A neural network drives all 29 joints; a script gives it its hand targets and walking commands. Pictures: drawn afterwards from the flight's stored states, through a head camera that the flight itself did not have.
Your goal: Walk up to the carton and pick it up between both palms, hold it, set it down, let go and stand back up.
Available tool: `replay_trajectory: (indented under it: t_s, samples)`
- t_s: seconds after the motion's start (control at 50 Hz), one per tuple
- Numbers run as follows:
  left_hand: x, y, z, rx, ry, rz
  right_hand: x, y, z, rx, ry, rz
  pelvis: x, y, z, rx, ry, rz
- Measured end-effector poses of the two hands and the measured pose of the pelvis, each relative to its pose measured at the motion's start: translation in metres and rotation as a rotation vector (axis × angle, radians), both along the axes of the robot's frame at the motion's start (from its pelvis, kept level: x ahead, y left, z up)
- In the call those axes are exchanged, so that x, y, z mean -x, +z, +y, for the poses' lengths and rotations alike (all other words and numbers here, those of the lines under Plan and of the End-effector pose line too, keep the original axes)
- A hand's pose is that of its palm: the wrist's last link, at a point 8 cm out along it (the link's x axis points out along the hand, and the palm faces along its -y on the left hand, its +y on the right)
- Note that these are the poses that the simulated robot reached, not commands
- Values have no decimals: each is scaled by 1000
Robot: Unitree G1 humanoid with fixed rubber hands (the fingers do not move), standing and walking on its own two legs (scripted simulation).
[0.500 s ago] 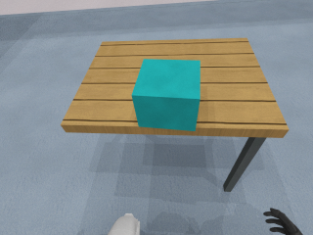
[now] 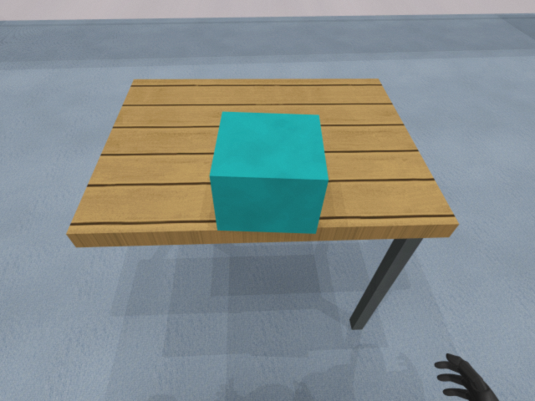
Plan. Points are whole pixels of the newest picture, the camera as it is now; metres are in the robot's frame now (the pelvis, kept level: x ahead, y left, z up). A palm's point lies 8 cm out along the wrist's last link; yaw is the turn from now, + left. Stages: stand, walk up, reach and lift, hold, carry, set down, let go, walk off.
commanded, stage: walk up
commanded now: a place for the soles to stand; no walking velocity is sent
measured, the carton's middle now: (268, 172) +0.54 -0.01 +0.01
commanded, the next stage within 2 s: none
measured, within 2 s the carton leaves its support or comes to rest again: neither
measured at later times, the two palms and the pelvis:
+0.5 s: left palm (69, 387) +0.17 +0.29 -0.07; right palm out of the picture +0.10 -0.33 -0.08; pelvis +0.03 -0.01 +0.01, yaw -1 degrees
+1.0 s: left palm out of the picture +0.11 +0.31 -0.08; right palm out of the picture +0.10 -0.33 -0.07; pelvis +0.03 -0.01 +0.02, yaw -3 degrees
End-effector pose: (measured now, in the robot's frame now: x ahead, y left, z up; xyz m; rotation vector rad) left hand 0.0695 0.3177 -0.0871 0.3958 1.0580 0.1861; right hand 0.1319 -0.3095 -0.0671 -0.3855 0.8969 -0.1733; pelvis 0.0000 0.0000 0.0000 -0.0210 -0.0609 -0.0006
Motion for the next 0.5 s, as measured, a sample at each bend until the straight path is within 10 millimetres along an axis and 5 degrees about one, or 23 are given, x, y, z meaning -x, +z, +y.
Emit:
replay_trajectory:
  t_s: [0.34,0.5]
  samples:
    - [-91,22,-27,11,-50,-115,19,-16,-26,-21,-111,111,-23,11,-10,-25,-12,2]
    - [-101,12,-24,27,-34,-86,27,-14,-23,-7,-145,165,-28,13,-7,-23,-22,7]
